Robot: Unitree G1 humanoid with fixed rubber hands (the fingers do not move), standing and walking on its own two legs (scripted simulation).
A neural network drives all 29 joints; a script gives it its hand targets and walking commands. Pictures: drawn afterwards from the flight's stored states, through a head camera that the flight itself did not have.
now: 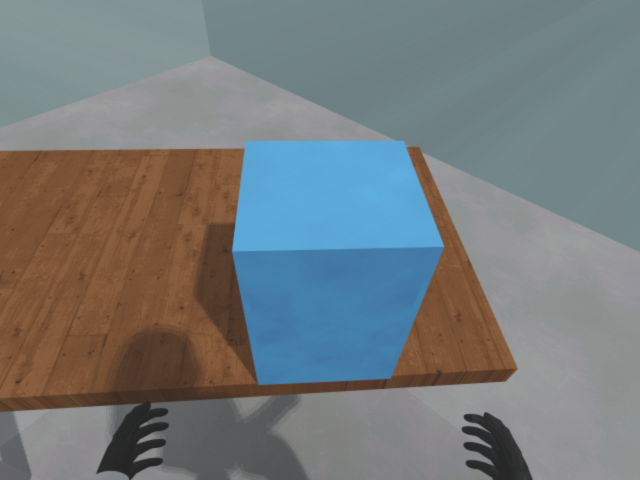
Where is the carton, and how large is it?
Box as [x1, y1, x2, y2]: [232, 141, 443, 384]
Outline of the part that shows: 246,141 232,253 258,384 390,378 443,248 441,239 403,141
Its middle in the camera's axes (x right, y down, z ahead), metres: +0.01 +0.04 +0.53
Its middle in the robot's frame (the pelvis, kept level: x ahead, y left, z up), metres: +0.38 +0.02 +0.06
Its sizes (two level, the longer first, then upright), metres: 0.200 0.184 0.298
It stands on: a table, 0.69 m high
